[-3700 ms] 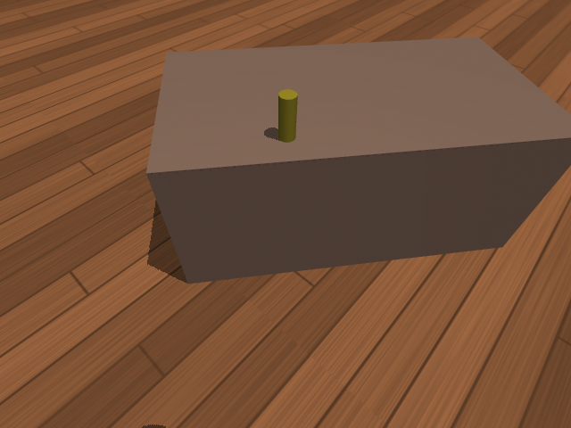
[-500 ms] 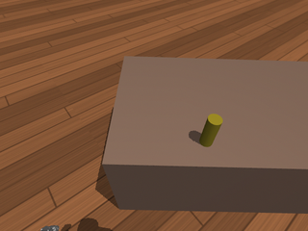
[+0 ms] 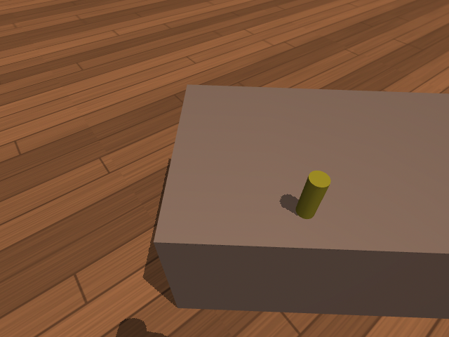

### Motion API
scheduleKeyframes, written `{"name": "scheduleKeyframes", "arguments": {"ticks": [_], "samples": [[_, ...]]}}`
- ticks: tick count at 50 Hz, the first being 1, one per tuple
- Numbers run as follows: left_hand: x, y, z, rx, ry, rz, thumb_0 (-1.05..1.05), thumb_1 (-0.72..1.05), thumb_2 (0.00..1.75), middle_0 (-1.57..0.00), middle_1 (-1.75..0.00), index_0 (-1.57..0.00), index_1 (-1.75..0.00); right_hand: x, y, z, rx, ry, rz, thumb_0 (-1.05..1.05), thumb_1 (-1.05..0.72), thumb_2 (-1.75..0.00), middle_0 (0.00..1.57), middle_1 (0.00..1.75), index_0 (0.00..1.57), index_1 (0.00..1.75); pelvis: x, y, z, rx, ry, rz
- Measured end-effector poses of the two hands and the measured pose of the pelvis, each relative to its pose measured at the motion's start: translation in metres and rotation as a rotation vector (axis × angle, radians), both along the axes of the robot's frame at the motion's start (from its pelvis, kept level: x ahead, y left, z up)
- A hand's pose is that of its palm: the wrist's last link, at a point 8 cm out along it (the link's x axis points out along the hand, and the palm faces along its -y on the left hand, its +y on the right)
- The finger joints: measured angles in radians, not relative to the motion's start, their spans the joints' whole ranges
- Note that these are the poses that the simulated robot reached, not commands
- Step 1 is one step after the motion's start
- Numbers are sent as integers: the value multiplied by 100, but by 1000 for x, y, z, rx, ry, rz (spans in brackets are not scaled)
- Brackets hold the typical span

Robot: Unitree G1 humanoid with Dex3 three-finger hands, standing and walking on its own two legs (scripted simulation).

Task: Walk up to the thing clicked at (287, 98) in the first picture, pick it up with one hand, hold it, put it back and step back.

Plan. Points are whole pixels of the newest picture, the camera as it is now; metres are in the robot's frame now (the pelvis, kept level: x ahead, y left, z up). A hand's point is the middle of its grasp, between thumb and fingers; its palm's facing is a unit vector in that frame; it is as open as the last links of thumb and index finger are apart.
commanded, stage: stand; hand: right
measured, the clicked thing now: (311, 196) +0.48 -0.21 -0.11
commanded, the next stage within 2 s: none
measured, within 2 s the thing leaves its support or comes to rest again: neither
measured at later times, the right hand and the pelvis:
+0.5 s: hand out of the picture +0.08 -0.26 -0.16, palm faces -0.02 +0.94 -0.34, open 7.4 cm; pelvis +0.01 -0.01 +0.00, yaw +0 degrees
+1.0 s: hand out of the picture +0.10 -0.26 -0.16, palm faces -0.02 +0.94 -0.33, open 7.4 cm; pelvis +0.02 -0.01 +0.00, yaw +0 degrees
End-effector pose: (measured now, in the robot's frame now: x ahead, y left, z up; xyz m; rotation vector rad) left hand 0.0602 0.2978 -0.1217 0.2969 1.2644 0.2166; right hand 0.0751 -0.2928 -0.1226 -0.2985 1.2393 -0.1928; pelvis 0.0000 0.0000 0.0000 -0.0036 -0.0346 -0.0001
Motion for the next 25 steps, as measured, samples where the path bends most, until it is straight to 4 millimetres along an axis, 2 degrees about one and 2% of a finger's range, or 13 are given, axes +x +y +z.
{"name": "scheduleKeyframes", "arguments": {"ticks": [14, 25], "samples": [[16, -2, 3, 9, -34, -34, 0, 90, 90, -20, -30, -20, -29, 3, -5, 2, -8, -11, 1, 1, -91, -90, 20, 30, 20, 30, 4, -2, 0, 4, 2, 1], [21, -5, 4, 13, -27, -39, 0, 90, 90, -20, -30, -20, -29, 1, -11, 1, -10, 10, -3, 1, -91, -90, 20, 30, 20, 30, 9, -6, 0, 3, 9, 2]]}}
